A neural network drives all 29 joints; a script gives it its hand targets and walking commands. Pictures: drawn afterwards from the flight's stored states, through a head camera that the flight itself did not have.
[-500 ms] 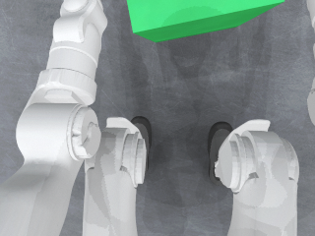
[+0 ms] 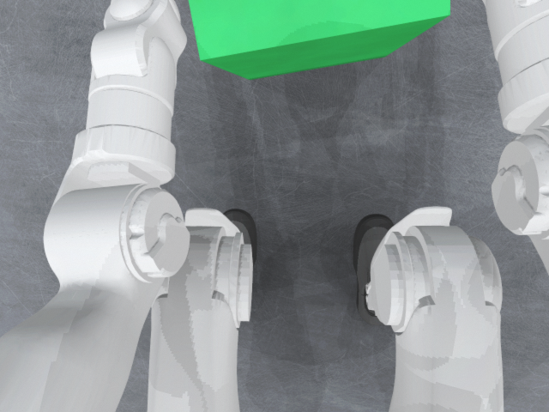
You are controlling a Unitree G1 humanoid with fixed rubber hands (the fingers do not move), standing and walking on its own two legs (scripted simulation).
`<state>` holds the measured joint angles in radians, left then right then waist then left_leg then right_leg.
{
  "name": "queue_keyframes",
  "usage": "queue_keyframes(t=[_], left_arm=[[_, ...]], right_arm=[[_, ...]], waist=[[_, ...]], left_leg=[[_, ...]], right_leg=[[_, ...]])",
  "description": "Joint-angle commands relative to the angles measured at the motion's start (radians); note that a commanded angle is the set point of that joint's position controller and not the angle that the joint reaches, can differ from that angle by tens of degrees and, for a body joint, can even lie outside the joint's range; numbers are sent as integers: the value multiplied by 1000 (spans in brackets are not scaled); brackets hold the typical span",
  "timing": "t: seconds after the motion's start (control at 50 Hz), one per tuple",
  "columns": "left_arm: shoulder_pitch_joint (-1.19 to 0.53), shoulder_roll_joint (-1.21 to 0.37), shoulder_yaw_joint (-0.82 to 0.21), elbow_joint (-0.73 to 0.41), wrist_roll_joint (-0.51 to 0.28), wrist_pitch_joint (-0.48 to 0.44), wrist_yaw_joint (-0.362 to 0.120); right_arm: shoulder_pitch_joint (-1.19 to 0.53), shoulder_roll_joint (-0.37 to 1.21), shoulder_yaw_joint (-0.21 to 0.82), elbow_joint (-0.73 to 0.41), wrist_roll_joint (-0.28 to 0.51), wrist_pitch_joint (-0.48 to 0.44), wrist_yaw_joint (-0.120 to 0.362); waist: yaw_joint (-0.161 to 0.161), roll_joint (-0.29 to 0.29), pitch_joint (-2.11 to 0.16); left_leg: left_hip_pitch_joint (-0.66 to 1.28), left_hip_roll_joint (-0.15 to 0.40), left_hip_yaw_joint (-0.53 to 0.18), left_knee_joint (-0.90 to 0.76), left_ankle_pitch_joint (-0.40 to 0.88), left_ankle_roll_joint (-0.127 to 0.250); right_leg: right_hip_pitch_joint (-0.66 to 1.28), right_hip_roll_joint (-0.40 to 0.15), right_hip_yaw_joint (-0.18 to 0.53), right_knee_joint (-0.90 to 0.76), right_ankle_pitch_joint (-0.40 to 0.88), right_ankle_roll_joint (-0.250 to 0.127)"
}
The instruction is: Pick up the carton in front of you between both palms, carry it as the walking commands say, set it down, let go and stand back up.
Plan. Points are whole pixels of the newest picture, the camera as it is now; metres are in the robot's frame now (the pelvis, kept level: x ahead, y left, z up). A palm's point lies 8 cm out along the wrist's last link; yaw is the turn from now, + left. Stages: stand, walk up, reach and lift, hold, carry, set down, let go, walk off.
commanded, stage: reach and lift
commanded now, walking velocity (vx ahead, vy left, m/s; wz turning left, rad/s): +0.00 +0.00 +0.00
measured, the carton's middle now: out of the picture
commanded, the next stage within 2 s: none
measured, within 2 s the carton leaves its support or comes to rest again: leaves its support in 0.10 s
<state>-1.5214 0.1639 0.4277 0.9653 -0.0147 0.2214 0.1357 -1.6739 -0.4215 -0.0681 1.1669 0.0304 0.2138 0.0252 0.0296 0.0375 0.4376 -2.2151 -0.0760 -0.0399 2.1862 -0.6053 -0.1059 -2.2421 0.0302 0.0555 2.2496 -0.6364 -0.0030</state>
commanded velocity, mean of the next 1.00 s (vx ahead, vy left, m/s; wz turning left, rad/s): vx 0.00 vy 0.00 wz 0.00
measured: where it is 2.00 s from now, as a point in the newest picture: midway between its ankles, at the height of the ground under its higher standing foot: (302, 281)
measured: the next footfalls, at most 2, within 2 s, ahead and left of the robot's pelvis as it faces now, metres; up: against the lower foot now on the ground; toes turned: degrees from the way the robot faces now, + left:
none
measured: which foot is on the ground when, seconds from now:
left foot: down 0.00-1.00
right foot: down 0.00-1.00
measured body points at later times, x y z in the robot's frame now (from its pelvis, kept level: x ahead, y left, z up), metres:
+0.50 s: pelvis -0.02 +0.01 +0.09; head +0.27 -0.03 +0.43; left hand +0.52 +0.12 +0.01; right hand +0.53 -0.18 +0.01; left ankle +0.12 +0.15 -0.33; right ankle +0.09 -0.12 -0.33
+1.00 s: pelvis +0.02 +0.01 +0.20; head +0.23 -0.02 +0.59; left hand +0.49 +0.12 +0.15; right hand +0.48 -0.18 +0.14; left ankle +0.12 +0.15 -0.33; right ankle +0.09 -0.12 -0.33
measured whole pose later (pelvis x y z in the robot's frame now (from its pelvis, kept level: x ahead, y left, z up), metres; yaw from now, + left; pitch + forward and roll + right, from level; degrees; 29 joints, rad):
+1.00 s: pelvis +0.02 +0.01 +0.20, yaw -5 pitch +40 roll +2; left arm -0.85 -0.09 0.48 0.58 0.19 0.40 0.09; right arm -0.94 -0.03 -0.36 0.72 -0.21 0.41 -0.03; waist 0.03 0.01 -0.21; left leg -1.71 -0.10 -0.11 1.52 -0.50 -0.08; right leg -1.73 0.11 0.12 1.54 -0.49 0.05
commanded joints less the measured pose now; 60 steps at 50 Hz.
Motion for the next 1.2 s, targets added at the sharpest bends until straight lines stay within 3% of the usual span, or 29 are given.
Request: queue_keyframes(t=[0.0,0.12,0.14,0.18,0.22,0.26,0.34,0.42,0.54,0.72,0.86,1.18], left_arm=[[-582,-943,-366,-200,-145,-12,-255],[-644,-1030,-528,-420,-219,21,-220],[-647,-1040,-548,-453,-214,32,-216],[-655,-1047,-575,-542,-193,47,-203],[-624,-1056,-572,-550,-158,67,-205],[-554,-1070,-537,-473,-113,85,-218],[-460,-1070,-350,-292,42,108,-249],[-431,-1058,-251,-231,131,120,-264],[-459,-1117,-299,-275,115,134,-287],[-360,-1258,-507,-391,11,182,-320],[-168,-1295,-562,-380,-2,179,-329],[160,-1337,-570,-325,60,120,-326]], right_arm=[[-385,1003,200,-240,100,-6,250],[-450,1161,325,-551,165,28,194],[-450,1181,331,-590,166,39,189],[-438,1227,344,-626,169,61,166],[-363,1268,331,-563,145,88,164],[-249,1309,269,-445,86,110,176],[-154,1307,66,-226,-71,127,199],[-174,1274,-49,-171,-149,128,215],[-208,1309,-44,-230,-154,133,216],[-126,1466,148,-423,-60,181,220],[40,1530,217,-464,-38,180,216],[330,1576,212,-457,-88,116,190]], waist=[[-12,-107,-1302],[-9,-195,-1955],[-5,-206,-2050],[12,-186,-2160],[23,-167,-2072],[27,-160,-1837],[29,-137,-1431],[40,-130,-1378],[11,-101,-1545],[-8,-91,-1824],[-3,-103,-1714],[-13,-65,-1422]], left_leg=[[544,-66,164,-87,503,71],[594,-81,186,-132,650,52],[596,-83,188,-152,648,50],[700,-95,187,-176,652,48],[724,-100,191,-219,606,46],[626,-100,194,-276,504,40],[529,-93,185,-382,243,59],[547,-96,170,-472,166,68],[650,-97,169,-549,180,59],[852,-106,171,-637,337,42],[931,-106,138,-737,392,45],[1213,-97,67,-1040,366,64]], right_leg=[[627,62,-80,-187,535,-14],[1116,77,-68,-199,908,2],[1172,81,-69,-207,935,6],[1111,104,-96,-238,841,25],[1021,116,-111,-294,731,31],[922,117,-112,-356,631,34],[610,117,-128,-487,281,28],[583,127,-136,-565,158,16],[718,133,-145,-641,185,14],[992,135,-149,-722,381,34],[1077,140,-128,-814,450,46],[1323,132,-58,-1112,422,32]])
